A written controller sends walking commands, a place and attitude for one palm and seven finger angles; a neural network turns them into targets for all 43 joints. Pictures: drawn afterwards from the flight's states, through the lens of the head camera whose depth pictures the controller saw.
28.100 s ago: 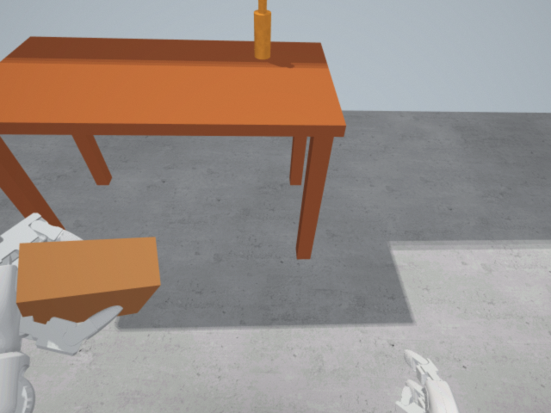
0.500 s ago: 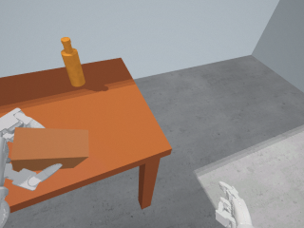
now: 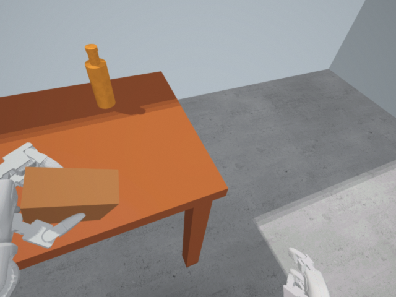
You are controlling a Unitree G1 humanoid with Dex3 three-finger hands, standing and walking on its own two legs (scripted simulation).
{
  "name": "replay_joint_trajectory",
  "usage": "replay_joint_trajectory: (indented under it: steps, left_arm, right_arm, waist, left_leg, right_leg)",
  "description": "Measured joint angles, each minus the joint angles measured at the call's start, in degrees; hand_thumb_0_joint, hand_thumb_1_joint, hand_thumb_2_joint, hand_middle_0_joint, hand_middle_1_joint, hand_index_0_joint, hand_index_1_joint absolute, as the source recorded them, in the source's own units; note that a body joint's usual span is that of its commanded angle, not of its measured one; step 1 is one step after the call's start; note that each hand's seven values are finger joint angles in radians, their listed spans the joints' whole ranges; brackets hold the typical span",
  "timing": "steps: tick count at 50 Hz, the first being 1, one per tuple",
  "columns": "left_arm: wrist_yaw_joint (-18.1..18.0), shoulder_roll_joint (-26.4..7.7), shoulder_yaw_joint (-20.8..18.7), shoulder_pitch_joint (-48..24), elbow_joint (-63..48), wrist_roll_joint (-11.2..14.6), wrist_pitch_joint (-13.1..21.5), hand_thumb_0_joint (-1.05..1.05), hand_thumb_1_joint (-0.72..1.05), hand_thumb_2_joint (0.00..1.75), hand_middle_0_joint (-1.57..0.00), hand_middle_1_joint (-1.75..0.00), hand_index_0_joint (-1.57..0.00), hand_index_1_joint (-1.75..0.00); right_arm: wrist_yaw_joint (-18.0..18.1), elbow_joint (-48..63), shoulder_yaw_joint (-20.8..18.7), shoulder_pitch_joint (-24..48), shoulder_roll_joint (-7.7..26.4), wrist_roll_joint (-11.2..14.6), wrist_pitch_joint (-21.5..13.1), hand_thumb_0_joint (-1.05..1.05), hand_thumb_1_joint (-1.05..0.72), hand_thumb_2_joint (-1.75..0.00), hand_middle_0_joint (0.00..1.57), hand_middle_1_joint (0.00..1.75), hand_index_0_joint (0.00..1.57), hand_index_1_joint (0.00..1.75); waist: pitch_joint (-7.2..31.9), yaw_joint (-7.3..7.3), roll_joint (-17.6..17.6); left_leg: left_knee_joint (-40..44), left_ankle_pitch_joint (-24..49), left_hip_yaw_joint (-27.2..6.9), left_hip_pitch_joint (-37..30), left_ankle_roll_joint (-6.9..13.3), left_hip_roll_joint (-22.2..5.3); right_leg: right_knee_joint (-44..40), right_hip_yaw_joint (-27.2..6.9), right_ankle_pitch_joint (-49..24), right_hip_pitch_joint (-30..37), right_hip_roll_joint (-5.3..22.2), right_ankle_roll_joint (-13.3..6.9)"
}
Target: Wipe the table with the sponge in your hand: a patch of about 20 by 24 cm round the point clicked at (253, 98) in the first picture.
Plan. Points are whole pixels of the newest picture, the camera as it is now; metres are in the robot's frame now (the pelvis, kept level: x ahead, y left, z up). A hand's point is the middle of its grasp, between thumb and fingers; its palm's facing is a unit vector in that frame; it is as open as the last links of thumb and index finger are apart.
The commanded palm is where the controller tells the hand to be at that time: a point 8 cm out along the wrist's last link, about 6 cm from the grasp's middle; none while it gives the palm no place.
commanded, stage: come to a stop and stand still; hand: left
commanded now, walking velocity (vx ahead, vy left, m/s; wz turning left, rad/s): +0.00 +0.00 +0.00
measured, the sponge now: (83, 198) +0.24 +0.21 +0.12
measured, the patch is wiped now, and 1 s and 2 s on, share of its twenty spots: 0.00 0.00 0.00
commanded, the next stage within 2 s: look again from close up in 0.80 s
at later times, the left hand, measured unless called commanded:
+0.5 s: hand (57, 204) +0.21 +0.24 +0.14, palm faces +0.31 -0.86 -0.40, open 9.7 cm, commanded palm +0.16 +0.27 +0.17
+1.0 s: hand (47, 196) +0.22 +0.25 +0.15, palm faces +0.37 -0.85 -0.37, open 9.7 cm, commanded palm +0.16 +0.28 +0.17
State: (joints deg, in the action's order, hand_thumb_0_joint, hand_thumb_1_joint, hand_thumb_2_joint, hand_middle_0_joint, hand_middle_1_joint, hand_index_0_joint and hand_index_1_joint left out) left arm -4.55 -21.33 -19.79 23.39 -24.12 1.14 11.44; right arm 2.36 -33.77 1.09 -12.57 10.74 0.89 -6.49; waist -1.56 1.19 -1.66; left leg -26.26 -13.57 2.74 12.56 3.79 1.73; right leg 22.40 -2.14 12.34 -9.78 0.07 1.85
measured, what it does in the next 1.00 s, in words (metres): stands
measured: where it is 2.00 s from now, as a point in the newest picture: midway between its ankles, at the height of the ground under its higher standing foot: outside the picture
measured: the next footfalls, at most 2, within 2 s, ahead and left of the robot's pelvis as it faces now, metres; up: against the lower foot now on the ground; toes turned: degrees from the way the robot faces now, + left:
none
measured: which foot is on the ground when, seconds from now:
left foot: down 0.00-1.00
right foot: down 0.00-1.00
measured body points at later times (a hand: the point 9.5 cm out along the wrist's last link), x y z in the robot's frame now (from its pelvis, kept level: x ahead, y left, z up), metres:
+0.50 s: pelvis -0.01 -0.01 +0.00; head +0.01 +0.02 +0.45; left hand +0.19 +0.28 +0.16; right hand +0.17 -0.23 -0.07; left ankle +0.01 +0.07 -0.74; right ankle +0.00 -0.15 -0.74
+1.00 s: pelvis +0.00 +0.00 +0.00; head +0.02 +0.03 +0.45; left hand +0.19 +0.29 +0.17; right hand +0.19 -0.22 -0.06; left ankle +0.01 +0.07 -0.74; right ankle +0.00 -0.15 -0.74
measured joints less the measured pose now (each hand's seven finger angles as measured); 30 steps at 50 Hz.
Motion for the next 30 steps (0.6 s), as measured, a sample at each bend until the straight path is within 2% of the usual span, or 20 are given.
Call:
replay_joint_trajectory:
  steps: [8,9,10,11,13,16,20,24,30]
  left_arm:
    - [-0.02,-0.09,-0.26,0.02,-0.68,-0.19,0.32,-0.01,-0.47,1.05,-0.78,-1.38,-0.78,-1.37]
    - [1.26,-1.87,-0.98,-2.81,-0.30,-2.67,0.37,-0.01,-0.47,1.05,-0.78,-1.38,-0.78,-1.37]
    - [2.26,-4.44,-2.24,-7.05,2.11,-3.56,2.32,-0.01,-0.47,1.05,-0.78,-1.37,-0.79,-1.37]
    - [2.42,-5.92,-3.56,-10.67,5.00,-2.79,3.71,-0.01,-0.47,1.05,-0.79,-1.37,-0.79,-1.37]
    - [1.61,-5.87,-6.03,-13.96,7.45,-1.18,3.31,-0.01,-0.47,1.05,-0.78,-1.37,-0.79,-1.37]
    - [0.15,-2.62,-6.60,-9.53,4.06,0.44,2.50,-0.01,-0.47,1.05,-0.78,-1.38,-0.78,-1.37]
    - [0.85,0.74,-1.12,-0.18,-1.11,0.50,3.19,-0.01,-0.47,1.05,-0.78,-1.38,-0.78,-1.38]
    - [1.69,-0.08,0.74,2.12,-0.27,0.11,3.26,-0.01,-0.47,1.05,-0.78,-1.38,-0.78,-1.37]
    - [0.18,-0.27,-2.04,-1.32,0.90,0.30,2.30,-0.01,-0.47,1.05,-0.78,-1.37,-0.79,-1.37]
  right_arm:
    - [-0.19,-0.30,-0.15,0.00,-0.14,0.01,-0.21,0.01,-0.91,-0.90,0.20,0.30,0.21,0.30]
    - [-0.22,0.23,-0.48,-0.68,-0.18,-0.89,-1.03,0.01,-0.91,-0.90,0.20,0.30,0.20,0.30]
    - [-0.41,-0.15,-0.39,-0.78,-0.35,-1.16,-2.01,0.01,-0.91,-0.90,0.20,0.30,0.20,0.30]
    - [-1.02,-0.67,-0.28,-0.31,-0.58,-0.89,-2.34,0.01,-0.91,-0.90,0.20,0.30,0.20,0.30]
    - [-2.30,-0.19,-0.24,0.66,-0.66,-0.46,-2.40,0.01,-0.91,-0.90,0.20,0.30,0.20,0.30]
    - [-3.70,1.19,-0.39,1.59,-0.44,-0.04,-2.44,0.01,-0.91,-0.90,0.20,0.30,0.21,0.30]
    - [-3.12,1.64,-0.49,1.16,-0.28,-0.15,-2.06,0.01,-0.91,-0.90,0.20,0.30,0.21,0.30]
    - [-1.27,0.87,-0.52,0.26,-0.15,-0.34,-1.34,0.01,-0.91,-0.90,0.20,0.30,0.21,0.30]
    - [-0.40,-0.10,-0.62,0.05,0.59,-0.36,-1.86,0.01,-0.91,-0.90,0.20,0.30,0.20,0.30]
  waist:
    - [-0.24,0.15,0.03]
    - [-0.52,0.96,-0.08]
    - [-0.89,1.75,-0.69]
    - [-1.30,2.17,-1.21]
    - [-1.86,2.01,-1.05]
    - [-1.58,0.53,0.40]
    - [-0.45,-0.49,0.91]
    - [-0.24,-0.19,-0.11]
    - [-1.22,0.84,-0.75]
  left_leg:
    - [-0.33,-0.33,-0.17,-0.23,0.04,0.26]
    - [-1.14,-0.46,-0.51,0.66,-0.02,0.16]
    - [-1.62,-0.38,-0.83,1.58,-0.11,0.27]
    - [-1.57,-0.08,-0.91,1.95,-0.27,0.43]
    - [-1.97,0.12,-0.59,2.41,-0.49,0.34]
    - [-2.80,-0.54,0.36,2.62,-0.34,-0.23]
    - [-2.30,-0.79,1.06,1.96,-0.31,-0.56]
    - [-1.72,-0.54,0.54,1.35,-0.42,-0.55]
    - [-1.48,-0.30,-0.35,0.82,-0.57,-0.63]
  right_leg:
    - [0.63,0.19,0.59,0.19,0.25,0.07]
    - [1.13,0.56,0.74,-0.41,0.14,0.00]
    - [2.08,0.91,1.00,-1.44,0.24,-0.18]
    - [3.02,1.01,1.26,-2.26,0.36,-0.68]
    - [4.24,0.71,1.51,-3.21,0.29,-1.16]
    - [4.13,-0.28,1.22,-3.37,-0.21,-0.23]
    - [3.18,-1.02,0.87,-2.75,-0.52,-0.16]
    - [2.52,-0.51,0.79,-1.92,-0.52,-0.37]
    - [1.38,0.37,0.36,-0.72,-0.63,-0.58]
